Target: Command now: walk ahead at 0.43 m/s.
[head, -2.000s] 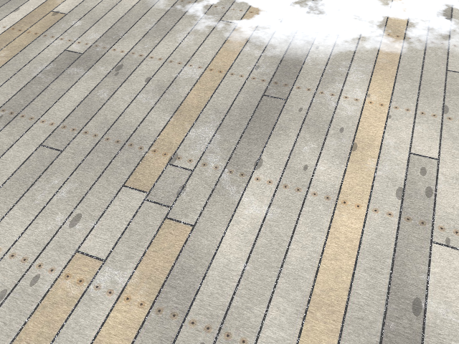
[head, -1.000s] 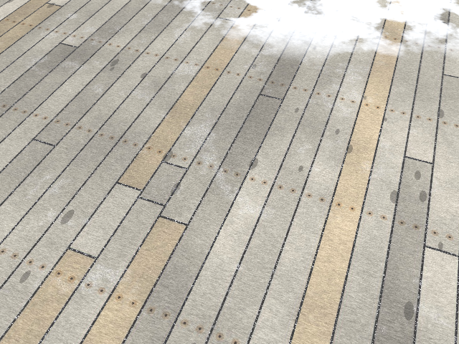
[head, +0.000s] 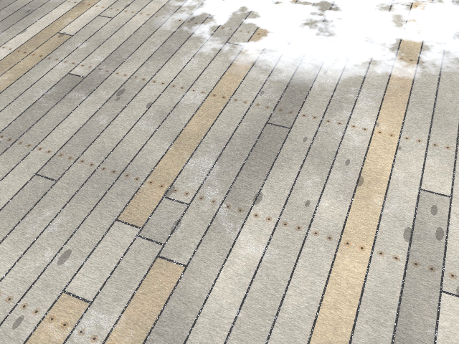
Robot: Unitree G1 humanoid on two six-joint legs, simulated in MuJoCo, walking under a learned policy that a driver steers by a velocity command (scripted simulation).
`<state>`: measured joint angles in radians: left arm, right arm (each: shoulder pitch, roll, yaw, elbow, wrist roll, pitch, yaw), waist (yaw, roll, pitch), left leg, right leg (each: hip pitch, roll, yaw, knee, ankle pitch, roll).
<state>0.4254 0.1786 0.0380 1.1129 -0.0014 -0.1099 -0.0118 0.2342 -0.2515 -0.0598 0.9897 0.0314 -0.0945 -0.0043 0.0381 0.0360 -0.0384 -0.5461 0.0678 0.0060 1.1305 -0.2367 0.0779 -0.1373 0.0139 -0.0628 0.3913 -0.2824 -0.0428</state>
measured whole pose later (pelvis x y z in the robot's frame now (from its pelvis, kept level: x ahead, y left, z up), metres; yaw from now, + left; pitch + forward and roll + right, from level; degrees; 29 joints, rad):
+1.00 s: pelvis +0.58 -0.03 -0.01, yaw +0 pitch +2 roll +0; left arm 0.17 0.23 0.06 0.91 0.00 -0.10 -0.03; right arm 0.28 -0.26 -0.06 1.00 0.03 -0.10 0.00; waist 0.00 0.03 0.03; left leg -0.42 0.05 -0.02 1.18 -0.36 0.05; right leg -0.35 0.02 -0.07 0.47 -0.16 -0.06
